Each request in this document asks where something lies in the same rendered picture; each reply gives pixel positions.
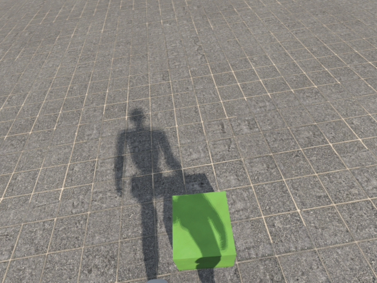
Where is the carton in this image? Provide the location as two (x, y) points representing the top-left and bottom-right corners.
(172, 191), (236, 271)

